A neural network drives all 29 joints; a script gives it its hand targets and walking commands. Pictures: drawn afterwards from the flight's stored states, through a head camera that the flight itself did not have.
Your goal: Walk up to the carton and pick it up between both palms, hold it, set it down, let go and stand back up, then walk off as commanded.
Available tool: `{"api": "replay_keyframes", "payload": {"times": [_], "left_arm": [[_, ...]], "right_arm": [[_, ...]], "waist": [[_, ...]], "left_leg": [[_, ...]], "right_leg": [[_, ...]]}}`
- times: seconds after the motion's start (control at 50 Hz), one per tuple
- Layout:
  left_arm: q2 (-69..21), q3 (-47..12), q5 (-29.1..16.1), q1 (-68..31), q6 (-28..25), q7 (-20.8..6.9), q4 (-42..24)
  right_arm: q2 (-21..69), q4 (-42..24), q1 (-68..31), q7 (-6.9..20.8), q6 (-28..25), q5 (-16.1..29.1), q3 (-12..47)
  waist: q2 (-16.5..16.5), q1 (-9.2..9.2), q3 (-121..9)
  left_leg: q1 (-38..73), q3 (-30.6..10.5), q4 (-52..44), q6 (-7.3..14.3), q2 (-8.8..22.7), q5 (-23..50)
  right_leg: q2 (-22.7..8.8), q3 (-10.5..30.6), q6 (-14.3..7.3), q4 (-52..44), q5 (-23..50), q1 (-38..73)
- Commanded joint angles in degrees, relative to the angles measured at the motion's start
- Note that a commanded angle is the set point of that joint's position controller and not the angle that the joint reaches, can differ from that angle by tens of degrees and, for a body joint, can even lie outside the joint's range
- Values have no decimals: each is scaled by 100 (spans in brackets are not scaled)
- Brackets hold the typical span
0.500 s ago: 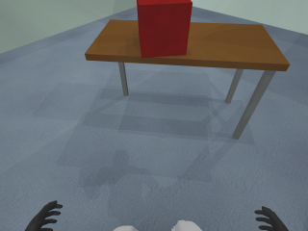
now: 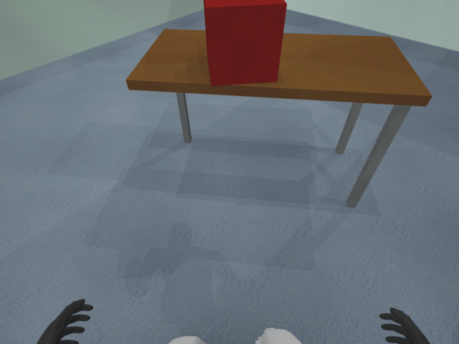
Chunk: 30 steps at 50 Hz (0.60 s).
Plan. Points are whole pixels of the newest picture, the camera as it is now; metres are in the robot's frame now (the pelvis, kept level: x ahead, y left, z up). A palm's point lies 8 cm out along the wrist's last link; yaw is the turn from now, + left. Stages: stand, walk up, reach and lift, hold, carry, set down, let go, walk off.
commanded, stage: stand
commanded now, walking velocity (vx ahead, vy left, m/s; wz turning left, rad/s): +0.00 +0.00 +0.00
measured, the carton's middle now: (240, 35) +1.07 -0.03 +0.09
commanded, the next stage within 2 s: none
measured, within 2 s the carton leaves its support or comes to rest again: neither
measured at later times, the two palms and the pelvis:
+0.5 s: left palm (51, 342) +0.15 +0.31 -0.05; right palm out of the picture +0.13 -0.31 -0.07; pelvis +0.00 +0.00 +0.00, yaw +0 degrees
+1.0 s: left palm (53, 338) +0.15 +0.31 -0.05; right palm out of the picture +0.13 -0.31 -0.07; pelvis +0.01 +0.00 +0.00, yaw +0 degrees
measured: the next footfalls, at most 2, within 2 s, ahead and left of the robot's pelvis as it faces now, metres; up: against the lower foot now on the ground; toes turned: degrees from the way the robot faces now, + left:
none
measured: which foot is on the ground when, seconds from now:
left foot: down 0.00-1.00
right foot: down 0.00-1.00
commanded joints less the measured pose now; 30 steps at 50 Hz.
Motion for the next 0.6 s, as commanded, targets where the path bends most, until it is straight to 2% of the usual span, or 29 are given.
{"api": "replay_keyframes", "payload": {"times": [0.0, 0.02, 0.04, 0.06, 0.08, 0.1, 0.12, 0.14, 0.16, 0.18, 0.2, 0.22, 0.24, 0.26, 0.28, 0.3, 0.32, 0.34, 0.36, 0.38, 0.42, 0.44, 0.46, 0.48, 0.5, 0.52, 0.54, 0.56, 0.58], "left_arm": [[1161, 422, 43, -385, -88, 47, 256], [1088, 407, 21, -545, -67, 55, 92], [1241, 467, 12, -404, -37, 58, 215], [1015, 424, 40, -642, -36, 51, 123], [1135, 460, 11, -594, -78, 44, 106], [956, 405, 2, -413, -80, 50, 205], [1131, 405, 33, -605, -105, 41, 117], [1118, 430, 39, -606, -110, 30, 31], [1190, 472, 83, -675, -86, 48, 98], [996, 445, 18, -505, -76, 26, 104], [1065, 467, 66, -632, -44, 65, 106], [943, 397, -7, -434, -81, 48, 70], [1116, 480, 54, -473, -103, 28, 68], [1136, 474, 18, -405, -105, 44, 140], [970, 390, -22, -382, -111, 24, 125], [1104, 418, 33, -601, -96, 1, 145], [994, 430, -15, -617, -87, 18, 112], [1048, 416, 1, -719, -100, -7, 135], [1058, 385, -1, -548, -102, 20, 181], [965, 393, -13, -497, -89, -6, 226], [989, 394, -17, -529, -90, -4, 167], [1096, 389, -17, -511, -49, 1, 245], [992, 397, -10, -555, -64, 19, 195], [1016, 416, -10, -454, -46, 3, 199], [1059, 383, 3, -538, -68, 27, 185], [1127, 432, -35, -518, -62, 30, 209], [1170, 443, -17, -439, -71, 9, 260], [1021, 414, 15, -445, -66, 29, 176], [1224, 464, 20, -564, -85, 29, 144]], "right_arm": [[-1241, 220, -357, -122, -106, -80, -224], [-1185, 117, -531, -154, -107, -84, -239], [-1507, 281, -346, -139, -97, -51, -324], [-1107, 144, -544, -135, -129, -106, -199], [-1105, 113, -601, -122, -129, -74, -208], [-1265, 152, -470, -117, -120, -101, -257], [-1190, 111, -623, -90, -104, -72, -238], [-1140, 186, -440, -80, -118, -65, -262], [-1187, 167, -455, -92, -136, -83, -262], [-1171, 181, -419, -113, -157, -108, -234], [-1242, 174, -435, -133, -152, -88, -248], [-1297, 165, -597, -142, -160, -90, -218], [-1155, 167, -509, -134, -138, -75, -199], [-1299, 206, -309, -140, -128, -69, -233], [-1254, 80, -674, -140, -134, -87, -285], [-1336, 89, -493, -150, -122, -39, -245], [-1212, 202, -490, -144, -106, -74, -213], [-1249, 173, -550, -159, -132, -57, -270], [-1397, 144, -520, -169, -132, -118, -276], [-1390, 132, -650, -142, -124, -94, -295], [-1356, 143, -654, -125, -132, -24, -302], [-1285, 185, -417, -123, -109, -61, -260], [-1380, 262, -318, -155, -137, -83, -265], [-1449, 209, -592, -157, -141, -100, -313], [-1221, 110, -501, -156, -130, -80, -234], [-1373, 208, -477, -158, -108, -47, -269], [-1506, 212, -550, -175, -116, -61, -313], [-1313, 232, -509, -169, -129, -71, -227], [-1333, 177, -416, -139, -130, -59, -260]], "waist": [[-567, 156, -320], [-440, 126, -34], [-155, 65, -362], [-188, 112, -56], [-404, 146, -18], [-380, 190, -393], [-629, 123, -182], [-583, 110, -258], [-344, 42, -320], [-32, 139, -351], [-292, 131, -143], [-64, 256, -60], [-392, 231, -383], [-426, 112, -287], [-412, 166, -342], [-652, 95, -193], [-414, 151, -232], [-592, 112, -189], [-530, 189, -158], [-560, 160, -144], [-284, 191, -220], [-524, 80, -190], [-335, 79, -172], [-180, 226, -119], [-575, 198, -82], [-303, 185, 51], [-229, 211, -200], [-189, 237, -62], [-507, 144, -154]], "left_leg": [[-391, -1669, -2312, 231, 801, -200], [-468, -1600, -2319, 230, 804, -659], [-257, -1881, -2423, 232, 982, -725], [-752, -1939, -2484, 346, 930, -844], [-681, -1999, -2444, 370, 964, -454], [-435, -1773, -2310, 365, 833, -606], [-527, -1492, -2063, 281, 641, -539], [-390, -1444, -2124, 204, 661, -324], [-233, -1759, -2359, 192, 835, -237], [-118, -2091, -2514, 272, 977, -84], [-418, -2048, -2435, 342, 1008, -18], [-622, -1857, -2424, 413, 971, -163], [-582, -1744, -2280, 404, 924, -109], [-630, -1838, -2222, 345, 896, -425], [-469, -1689, -2343, 298, 911, -606], [-586, -1707, -2217, 245, 835, -665], [-444, -1747, -2464, 212, 807, -455], [-529, -1823, -2364, 226, 863, -532], [-671, -1922, -2465, 285, 935, -772], [-541, -1931, -2450, 229, 956, -874], [-475, -1568, -2342, 232, 756, -346], [-494, -1706, -2314, 238, 784, -411], [-316, -1922, -2579, 119, 905, -642], [-470, -2087, -2749, 228, 1088, -867], [-532, -2001, -2449, 297, 1009, -610], [-669, -1940, -2591, 250, 994, -708], [-700, -1995, -2723, 186, 1147, -930], [-643, -1967, -2493, 276, 997, -769], [-633, -1943, -2440, 200, 968, -473]], "right_leg": [[-470, 565, -496, -1519, -74, 279], [-502, 637, -603, -1533, -32, 28], [-482, 563, -579, -1230, -60, 44], [-406, 406, -559, -1272, -6, 268], [-422, 468, -527, -1289, 170, 227], [-482, 598, -565, -1528, -262, 390], [-571, 839, -584, -1753, -228, 239], [-561, 779, -655, -1645, -61, 128], [-511, 677, -569, -1399, 103, 68], [-401, 401, -490, -1073, 53, -61], [-439, 380, -500, -1058, 290, 84], [-410, 348, -517, -1152, 384, 278], [-420, 395, -509, -1235, 319, 575], [-466, 628, -546, -1206, 439, 388], [-484, 539, -553, -1353, 212, 350], [-501, 654, -625, -1439, 217, 247], [-497, 554, -551, -1411, 7, 144], [-505, 588, -589, -1433, -93, 139], [-499, 552, -550, -1390, -114, 238], [-469, 527, -558, -1306, 87, 184], [-439, 538, -512, -1401, 273, 282], [-448, 642, -536, -1523, -15, 292], [-397, 567, -537, -1264, 1, 100], [-418, 342, -511, -1217, -92, 177], [-443, 454, -526, -1343, -33, 221], [-423, 425, -497, -1268, 160, 294], [-449, 367, -520, -1210, 138, 460], [-479, 477, -547, -1198, 229, 222], [-498, 483, -509, -1272, 337, 349]]}}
